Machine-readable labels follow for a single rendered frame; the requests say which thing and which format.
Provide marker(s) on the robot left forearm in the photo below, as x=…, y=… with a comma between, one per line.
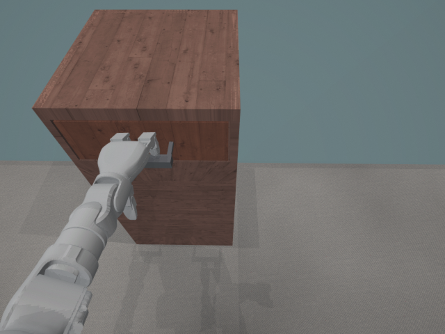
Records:
x=75, y=254

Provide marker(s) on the handle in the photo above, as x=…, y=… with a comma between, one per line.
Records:
x=163, y=160

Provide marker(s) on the cabinet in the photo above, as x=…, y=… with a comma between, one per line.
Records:
x=161, y=65

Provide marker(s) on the left robot upper arm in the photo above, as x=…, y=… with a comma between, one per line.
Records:
x=50, y=306

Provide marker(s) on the drawer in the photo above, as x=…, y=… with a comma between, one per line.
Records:
x=193, y=140

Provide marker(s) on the robot left hand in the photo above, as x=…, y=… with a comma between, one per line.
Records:
x=128, y=158

